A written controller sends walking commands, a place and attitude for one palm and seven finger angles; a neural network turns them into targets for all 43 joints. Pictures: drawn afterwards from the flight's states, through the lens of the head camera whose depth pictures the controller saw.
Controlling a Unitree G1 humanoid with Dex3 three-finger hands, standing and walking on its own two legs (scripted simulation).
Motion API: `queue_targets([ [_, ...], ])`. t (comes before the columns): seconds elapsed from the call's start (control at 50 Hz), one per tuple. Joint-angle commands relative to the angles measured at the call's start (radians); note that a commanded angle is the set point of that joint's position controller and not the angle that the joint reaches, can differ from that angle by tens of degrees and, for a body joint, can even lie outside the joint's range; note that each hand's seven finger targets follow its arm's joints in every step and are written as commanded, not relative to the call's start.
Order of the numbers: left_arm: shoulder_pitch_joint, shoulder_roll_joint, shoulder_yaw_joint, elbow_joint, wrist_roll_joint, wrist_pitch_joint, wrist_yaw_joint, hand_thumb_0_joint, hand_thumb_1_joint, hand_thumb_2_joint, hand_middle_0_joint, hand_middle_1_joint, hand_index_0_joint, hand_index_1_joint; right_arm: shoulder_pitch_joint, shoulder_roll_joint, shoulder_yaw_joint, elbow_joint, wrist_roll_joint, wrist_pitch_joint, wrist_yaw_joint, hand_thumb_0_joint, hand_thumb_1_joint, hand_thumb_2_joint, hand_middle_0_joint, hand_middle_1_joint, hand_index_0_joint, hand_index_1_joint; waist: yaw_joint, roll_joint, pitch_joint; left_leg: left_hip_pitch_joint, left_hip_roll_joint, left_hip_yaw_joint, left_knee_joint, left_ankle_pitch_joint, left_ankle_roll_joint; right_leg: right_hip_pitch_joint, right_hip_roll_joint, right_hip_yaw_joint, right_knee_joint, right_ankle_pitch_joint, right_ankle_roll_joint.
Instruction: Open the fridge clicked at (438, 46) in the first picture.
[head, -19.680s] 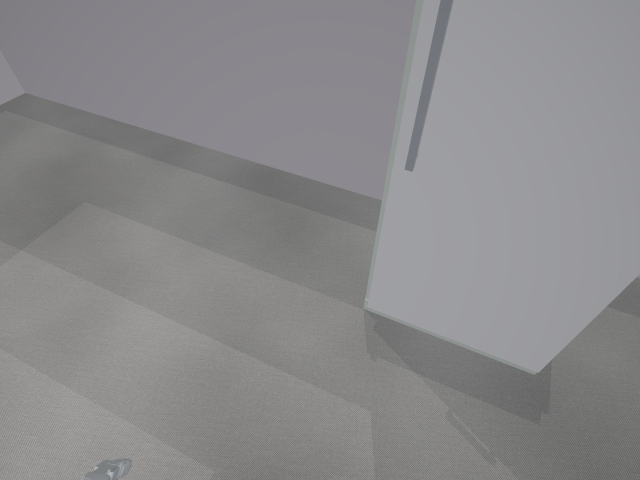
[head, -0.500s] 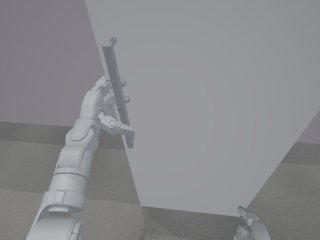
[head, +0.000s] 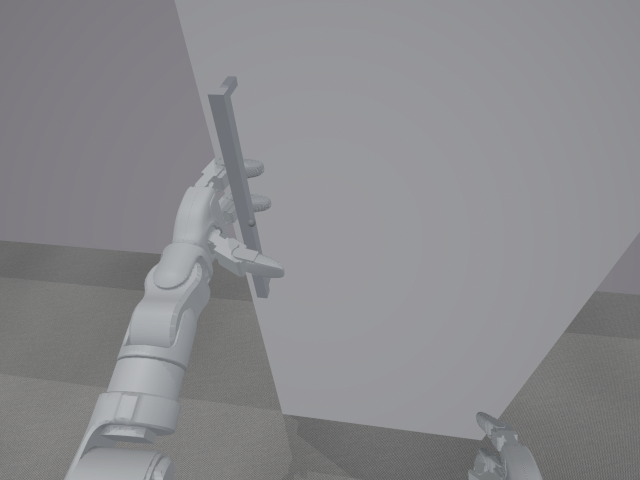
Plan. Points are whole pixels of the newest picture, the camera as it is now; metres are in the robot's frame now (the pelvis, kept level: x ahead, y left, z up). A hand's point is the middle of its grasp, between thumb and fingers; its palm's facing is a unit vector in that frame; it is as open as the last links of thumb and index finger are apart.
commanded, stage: slide the fingers in behind the handle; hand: left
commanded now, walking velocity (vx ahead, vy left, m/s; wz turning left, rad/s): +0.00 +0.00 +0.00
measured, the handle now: (249, 207) +0.43 +0.13 +0.14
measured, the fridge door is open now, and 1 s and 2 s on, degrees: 0 0 0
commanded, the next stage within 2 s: grip the handle and tug to test in 0.48 s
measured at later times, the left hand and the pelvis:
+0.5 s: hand (253, 220) +0.37 +0.11 +0.17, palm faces -0.07 -1.00 +0.00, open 14.0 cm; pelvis +0.00 +0.00 +0.00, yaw -1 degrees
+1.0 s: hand (254, 219) +0.38 +0.11 +0.16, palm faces -0.07 -1.00 +0.00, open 9.8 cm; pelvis +0.00 +0.00 +0.00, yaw -1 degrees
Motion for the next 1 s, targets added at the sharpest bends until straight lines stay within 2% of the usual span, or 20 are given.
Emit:
queue_targets([
  [0.0, -0.45, 0.132, 0.047, -0.185, -0.005, -0.066, 0.0, 0.0, -0.5, 0.3, -0.3, -1.2, -0.3, -1.2, -0.116, -0.103, -0.041, -0.14, -0.008, -0.048, -0.013, 0.0, -0.9, -0.9, 0.2, 0.3, 0.2, 0.3, -0.015, -0.09, -0.214, 0.1, -0.03, -0.02, -0.035, 0.213, 0.049, 0.018, 0.021, 0.018, -0.071, 0.272, -0.006],
  [0.14, -0.393, 0.142, 0.077, -0.21, -0.017, -0.08, -0.008, 0.0, -0.5, 0.3, -0.3, -1.2, -0.3, -1.2, -0.122, -0.092, -0.038, -0.164, -0.009, -0.041, -0.004, 0.0, -0.9, -0.9, 0.2, 0.3, 0.2, 0.3, 0.003, -0.097, -0.281, 0.101, -0.033, -0.003, -0.033, 0.285, 0.048, 0.091, 0.018, 0.023, -0.055, 0.384, -0.006],
  [0.22, -0.418, 0.151, 0.06, -0.217, -0.009, -0.087, -0.013, 0.0, -0.5, 0.3, -0.3, -1.2, -0.3, -1.2, -0.121, -0.096, -0.037, -0.16, -0.003, -0.034, -0.003, 0.0, -0.9, -0.9, 0.2, 0.3, 0.2, 0.3, -0.008, -0.065, -0.224, 0.089, -0.029, -0.004, -0.044, 0.244, 0.046, 0.055, 0.02, 0.022, -0.071, 0.327, -0.006],
  [0.26, -0.42, 0.107, 0.024, -0.227, -0.007, -0.084, -0.012, 0.0, -0.5, 0.3, -0.3, -1.2, -0.3, -1.2, -0.124, -0.09, -0.038, -0.165, -0.001, -0.038, -0.001, 0.0, -0.9, -0.9, 0.2, 0.3, 0.2, 0.3, -0.014, -0.061, -0.219, 0.099, -0.029, -0.004, -0.039, 0.24, 0.047, 0.038, 0.023, 0.02, -0.07, 0.318, -0.006],
  [0.3, -0.428, 0.147, 0.059, -0.231, -0.007, -0.084, -0.002, 0.0, -0.5, 0.3, -0.3, -1.2, -0.3, -1.2, -0.123, -0.099, -0.042, -0.158, -0.004, -0.037, -0.006, 0.0, -0.9, -0.9, 0.2, 0.3, 0.2, 0.3, -0.01, -0.067, -0.221, 0.103, -0.026, -0.008, -0.043, 0.233, 0.047, 0.044, 0.022, 0.02, -0.077, 0.301, -0.006],
  [0.36, -0.444, 0.132, 0.046, -0.213, -0.011, -0.075, -0.003, 0.0, -0.5, 0.3, -0.3, -1.2, -0.3, -1.2, -0.121, -0.095, -0.041, -0.157, -0.002, -0.036, -0.008, 0.0, -0.9, -0.9, 0.2, 0.3, 0.2, 0.3, -0.018, -0.104, -0.227, 0.096, -0.029, -0.007, -0.045, 0.214, 0.049, 0.039, 0.026, 0.02, -0.079, 0.28, -0.003],
  [0.38, -0.463, 0.121, 0.039, -0.218, -0.013, -0.075, -0.003, 0.0, -0.5, 0.3, -0.3, -1.2, -0.3, -1.2, -0.122, -0.094, -0.038, -0.157, -0.003, -0.038, -0.008, 0.0, -0.9, -0.9, 0.2, 0.3, 0.2, 0.3, -0.019, -0.083, -0.22, 0.1, -0.03, -0.008, -0.045, 0.21, 0.049, 0.03, 0.025, 0.023, -0.08, 0.277, -0.004],
  [0.4, -0.447, 0.152, 0.067, -0.205, -0.009, -0.078, 0.002, 0.0, -0.5, 0.3, -0.3, -1.2, -0.3, -1.2, -0.117, -0.099, -0.041, -0.15, -0.005, -0.035, -0.01, 0.0, -0.9, -0.9, 0.2, 0.3, 0.2, 0.3, -0.011, -0.085, -0.222, 0.101, -0.026, -0.013, -0.05, 0.22, 0.047, 0.044, 0.025, 0.02, -0.08, 0.276, -0.007],
  [0.48, -0.431, 0.114, 0.041, -0.204, -0.01, -0.075, 0.002, 0.0, -0.5, 0.3, -0.3, -1.2, -0.3, -1.2, -0.118, -0.092, -0.038, -0.158, -0.005, -0.037, -0.004, 0.0, -0.9, -0.9, 0.2, 0.3, 0.2, 0.3, -0.01, -0.079, -0.238, 0.101, -0.03, -0.008, -0.046, 0.231, 0.046, 0.049, 0.025, 0.019, -0.074, 0.296, -0.007],
  [0.5, -0.402, 0.152, 0.08, -0.185, -0.008, -0.076, 0.007, 0.0, -0.5, 0.3, -0.3, -1.2, -0.3, -1.2, -0.114, -0.1, -0.043, -0.151, -0.006, -0.033, -0.006, 0.0, -0.9, -0.9, 0.2, 0.3, 0.2, 0.3, -0.001, -0.075, -0.239, 0.101, -0.027, -0.008, -0.048, 0.239, 0.046, 0.056, 0.025, 0.02, -0.077, 0.3, -0.008],
  [0.56, -0.444, 0.114, 0.037, -0.195, -0.007, -0.072, 0.005, 0.0, -0.5, 0.3, -0.3, -1.2, -0.3, -1.2, -0.116, -0.093, -0.04, -0.157, -0.003, -0.032, -0.004, 0.0, -0.9, -0.9, 0.2, 0.3, 0.2, 0.3, -0.015, -0.09, -0.228, 0.094, -0.029, -0.007, -0.049, 0.222, 0.048, 0.042, 0.026, 0.021, -0.081, 0.287, -0.005],
  [0.6, -0.454, 0.152, 0.065, -0.181, -0.003, -0.074, 0.011, 0.0, -0.407, 0.34, -0.31, -1.213, -0.31, -1.213, -0.112, -0.102, -0.041, -0.147, -0.005, -0.027, -0.008, 0.0, -0.9, -0.9, 0.2, 0.3, 0.2, 0.3, -0.013, -0.089, -0.216, 0.091, -0.027, -0.01, -0.052, 0.212, 0.047, 0.041, 0.026, 0.021, -0.086, 0.269, -0.005],
  [0.62, -0.471, 0.143, 0.056, -0.204, -0.003, -0.077, 0.01, 0.0, -0.36, 0.36, -0.315, -1.22, -0.315, -1.22, -0.115, -0.096, -0.039, -0.155, -0.005, -0.028, -0.006, 0.0, -0.9, -0.9, 0.2, 0.3, 0.2, 0.3, -0.012, -0.054, -0.225, 0.096, -0.028, -0.008, -0.055, 0.216, 0.047, 0.041, 0.025, 0.024, -0.084, 0.27, -0.007],
  [0.64, -0.459, 0.153, 0.069, -0.208, -0.004, -0.08, 0.012, 0.0, -0.313, 0.38, -0.32, -1.227, -0.32, -1.227, -0.112, -0.095, -0.041, -0.156, -0.006, -0.03, -0.006, 0.0, -0.9, -0.9, 0.2, 0.3, 0.2, 0.3, -0.01, -0.077, -0.246, 0.101, -0.029, -0.009, -0.051, 0.231, 0.047, 0.056, 0.026, 0.023, -0.08, 0.287, -0.008],
  [0.74, -0.474, 0.088, 0.009, -0.207, -0.006, -0.085, 0.004, 0.0, -0.08, 0.48, -0.345, -1.26, -0.345, -1.26, -0.11, -0.091, -0.041, -0.154, -0.003, -0.033, -0.004, 0.0, -0.9, -0.9, 0.2, 0.3, 0.2, 0.3, -0.024, -0.074, -0.231, 0.111, -0.027, -0.01, -0.048, 0.234, 0.047, 0.034, 0.03, 0.018, -0.08, 0.291, -0.008],
  [0.8, -0.435, 0.141, 0.065, -0.178, -0.004, -0.076, 0.012, 0.0, 0.06, 0.54, -0.36, -1.28, -0.36, -1.28, -0.108, -0.101, -0.043, -0.147, -0.007, -0.028, -0.006, 0.0, -0.9, -0.9, 0.2, 0.3, 0.2, 0.3, -0.007, -0.075, -0.232, 0.103, -0.026, -0.011, -0.051, 0.232, 0.045, 0.046, 0.029, 0.018, -0.081, 0.286, -0.008],
  [0.84, -0.458, 0.102, 0.022, -0.187, -0.002, -0.072, 0.007, 0.0, 0.153, 0.58, -0.37, -1.293, -0.37, -1.293, -0.108, -0.095, -0.041, -0.153, -0.004, -0.027, -0.005, 0.0, -0.9, -0.9, 0.2, 0.3, 0.2, 0.3, -0.02, -0.105, -0.227, 0.099, -0.027, -0.011, -0.049, 0.233, 0.049, 0.039, 0.03, 0.018, -0.081, 0.292, -0.006],
  [0.9, -0.439, 0.155, 0.074, -0.157, -0.004, -0.068, 0.007, 0.0, 0.293, 0.64, -0.385, -1.313, -0.385, -1.313, -0.108, -0.104, -0.043, -0.146, -0.006, -0.02, -0.009, 0.0, -0.9, -0.9, 0.2, 0.3, 0.2, 0.3, -0.01, -0.1, -0.22, 0.091, -0.027, -0.006, -0.051, 0.226, 0.05, 0.046, 0.028, 0.023, -0.088, 0.288, -0.004],
  [0.96, -0.496, 0.101, 0.017, -0.178, -0.003, -0.069, 0.001, 0.0, 0.433, 0.7, -0.4, -1.333, -0.4, -1.333, -0.111, -0.092, -0.038, -0.151, -0.002, -0.022, -0.008, 0.0, -0.9, -0.9, 0.2, 0.3, 0.2, 0.3, -0.026, -0.06, -0.215, 0.098, -0.03, -0.006, -0.047, 0.214, 0.048, 0.024, 0.028, 0.023, -0.087, 0.271, -0.006],
  [0.98, -0.504, 0.121, 0.037, -0.171, -0.006, -0.07, 0.005, 0.0, 0.48, 0.72, -0.405, -1.34, -0.405, -1.34, -0.105, -0.095, -0.039, -0.149, -0.003, -0.023, -0.009, 0.0, -0.9, -0.9, 0.2, 0.3, 0.2, 0.3, -0.024, -0.08, -0.228, 0.099, -0.03, -0.009, -0.046, 0.212, 0.049, 0.03, 0.03, 0.024, -0.088, 0.27, -0.006],
])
